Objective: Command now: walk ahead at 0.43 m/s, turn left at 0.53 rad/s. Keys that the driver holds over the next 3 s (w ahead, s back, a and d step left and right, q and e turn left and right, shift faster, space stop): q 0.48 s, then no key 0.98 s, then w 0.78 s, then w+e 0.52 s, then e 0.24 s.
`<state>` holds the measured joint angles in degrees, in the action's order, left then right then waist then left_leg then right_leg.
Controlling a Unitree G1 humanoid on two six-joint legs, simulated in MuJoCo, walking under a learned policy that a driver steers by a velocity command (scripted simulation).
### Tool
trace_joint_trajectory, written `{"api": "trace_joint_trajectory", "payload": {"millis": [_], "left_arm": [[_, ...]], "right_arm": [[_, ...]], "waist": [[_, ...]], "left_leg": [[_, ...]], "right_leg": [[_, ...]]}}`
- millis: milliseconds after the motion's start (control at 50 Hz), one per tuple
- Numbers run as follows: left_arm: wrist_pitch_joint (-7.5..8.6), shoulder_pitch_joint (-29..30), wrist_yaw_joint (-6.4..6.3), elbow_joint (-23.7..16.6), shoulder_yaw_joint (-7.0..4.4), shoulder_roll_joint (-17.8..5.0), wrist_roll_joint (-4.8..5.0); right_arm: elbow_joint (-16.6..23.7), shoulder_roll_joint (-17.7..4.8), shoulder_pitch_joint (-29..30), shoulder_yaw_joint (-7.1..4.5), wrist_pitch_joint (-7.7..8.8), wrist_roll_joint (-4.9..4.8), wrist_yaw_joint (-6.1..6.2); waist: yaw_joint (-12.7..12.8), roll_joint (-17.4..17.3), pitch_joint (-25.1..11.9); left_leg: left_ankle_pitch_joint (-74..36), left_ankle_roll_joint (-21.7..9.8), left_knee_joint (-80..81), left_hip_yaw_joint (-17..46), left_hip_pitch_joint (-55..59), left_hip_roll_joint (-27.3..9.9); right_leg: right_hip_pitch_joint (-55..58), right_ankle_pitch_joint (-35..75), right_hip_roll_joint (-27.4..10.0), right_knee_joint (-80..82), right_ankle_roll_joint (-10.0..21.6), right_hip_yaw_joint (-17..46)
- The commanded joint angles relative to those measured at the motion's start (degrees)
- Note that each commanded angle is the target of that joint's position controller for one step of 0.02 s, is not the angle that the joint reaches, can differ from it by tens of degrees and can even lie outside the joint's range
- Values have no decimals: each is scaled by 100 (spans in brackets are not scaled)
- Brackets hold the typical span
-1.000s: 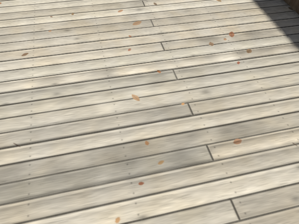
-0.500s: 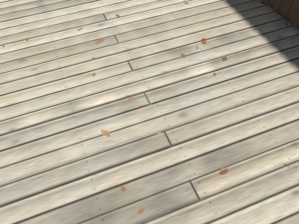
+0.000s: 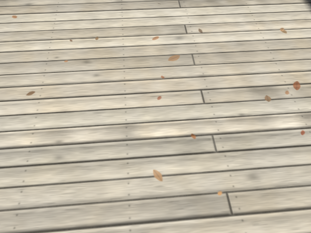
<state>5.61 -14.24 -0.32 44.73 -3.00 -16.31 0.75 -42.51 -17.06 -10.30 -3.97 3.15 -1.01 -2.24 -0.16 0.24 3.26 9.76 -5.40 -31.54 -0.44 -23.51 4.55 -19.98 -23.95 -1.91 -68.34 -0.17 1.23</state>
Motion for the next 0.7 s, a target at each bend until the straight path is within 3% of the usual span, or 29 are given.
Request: {"api": "trace_joint_trajectory", "payload": {"millis": [20, 80, 140, 220, 260, 300, 320, 340, 360, 380, 400, 420, 460, 500, 560, 640, 700], "left_arm": [[159, 258, -31, -606, -223, -811, -127], [-39, 85, -85, -612, -179, -562, -185], [-97, 526, -102, -717, -93, -358, -190], [-109, 1154, 1, -876, -99, -446, -91], [-88, 1117, 35, -883, -169, -620, -107], [-17, 775, 41, -806, -230, -712, -146], [27, 543, 7, -786, -263, -840, -217], [7, 285, -69, -827, -294, -1115, -307], [-113, 154, -63, -742, -316, -1222, -387], [-190, 396, -64, -856, -271, -881, -185], [-250, 552, -91, -949, -181, -561, -167], [-329, 728, -103, -964, -143, -508, -203], [-421, 993, -144, -940, -149, -618, -220], [-449, 929, -169, -868, -167, -619, -252], [-471, 897, -157, -768, -198, -692, -193], [-537, 886, -75, -635, -234, -855, -99], [-585, 901, -37, -473, -183, -808, 23]], "right_arm": [[441, -641, -162, -153, 52, 109, 94], [471, -866, -114, -233, 31, 112, 191], [407, -955, -219, -280, -105, 4, 315], [340, -904, -483, -279, -318, -31, 423], [382, -844, -442, -272, -370, -7, 450], [506, -749, -170, -246, -380, -9, 465], [592, -564, -155, -188, -360, 18, 452], [696, -256, -352, -86, -338, 136, 444], [703, -270, -1392, -61, -336, 33, 410], [466, -874, -1569, -193, -388, 13, 397], [464, -1150, -982, -295, -489, -29, 416], [486, -1087, -723, -313, -598, -32, 459], [618, -855, -543, -280, -714, -25, 468], [685, -552, -531, -203, -702, -22, 462], [762, -390, -375, -118, -637, 61, 436], [750, -447, -271, -81, -610, 74, 341], [562, -406, -568, -81, -587, 109, 259]], "waist": [[22, -239, -573], [207, -211, -576], [58, -426, -734], [-215, -630, -867], [-144, -677, -859], [115, -755, -843], [207, -565, -1068], [169, 374, -1586], [-319, 1825, -2156], [-269, 1230, -2008], [-39, 735, -1468], [-50, 441, -1220], [-104, 636, -709], [-57, 800, -715], [9, 767, -1003], [95, 872, -1043], [-141, 790, -912]], "left_leg": [[-1878, -1151, 1579, 2208, 1661, -1520], [-3751, -1128, 1500, 1470, 901, -1263], [-3646, -758, 1258, 1064, 644, -847], [-2470, -478, 921, 1548, 938, -860], [-2073, -410, 575, 2036, 1249, -968], [-1705, -240, 53, 2317, 1347, -865], [-1215, -31, -557, 2184, 1168, -565], [836, 262, -1931, 1538, 430, -28], [3377, 552, -3131, 1154, -764, 472], [2996, 770, -3838, 1141, -1062, -48], [2533, 907, -4135, 950, -1202, -217], [2173, 979, -4152, 814, -1184, -331], [1709, 1040, -3925, 574, -922, -473], [1568, 1048, -3390, 343, -680, -456], [1540, 997, -2490, 308, -291, -577], [1223, 840, -1293, 114, 362, -563], [287, 541, 353, -136, 1277, -388]], "right_leg": [[-1617, 379, -401, 204, -50, 360], [-1195, 668, -224, 977, -349, 127], [-802, 1784, 104, 2263, -470, 25], [-513, 2502, 408, 3441, -465, 183], [-465, 2251, 414, 3792, -367, 390], [-71, 2459, 328, 4340, -161, 397], [642, 3326, -76, 4624, 62, 569], [1871, 5345, -1220, 4415, 478, 1544], [2922, 5748, -2493, 4464, 1663, 3392], [2593, 4307, -2461, 4596, 1768, 3564], [2129, 3532, -1981, 4625, 1477, 2625], [1660, 2819, -1638, 4767, 1264, 2095], [754, 2297, -1248, 5111, 1186, 1324], [669, 2479, -1075, 5235, 1255, 870], [907, 2968, -1251, 5161, 1446, 693], [896, 2598, -1343, 5132, 1460, 621], [562, 2064, -1181, 4791, 1145, 463]]}}
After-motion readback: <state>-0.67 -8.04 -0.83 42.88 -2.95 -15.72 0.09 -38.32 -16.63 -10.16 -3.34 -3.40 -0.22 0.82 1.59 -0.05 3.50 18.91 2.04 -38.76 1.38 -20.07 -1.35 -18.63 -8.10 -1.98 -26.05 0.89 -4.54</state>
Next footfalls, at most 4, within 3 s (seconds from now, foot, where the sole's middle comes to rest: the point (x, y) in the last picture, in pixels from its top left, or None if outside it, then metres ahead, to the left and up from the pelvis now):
0.32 right None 0.33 -0.10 -0.76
0.74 left None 0.20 0.12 -0.76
2.18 left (98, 199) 0.58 0.26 -0.76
2.72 right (133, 130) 0.95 0.13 -0.76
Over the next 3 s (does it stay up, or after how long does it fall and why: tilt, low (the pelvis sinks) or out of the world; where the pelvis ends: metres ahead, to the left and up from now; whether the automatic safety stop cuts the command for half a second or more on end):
stays up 0.89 0.20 0.02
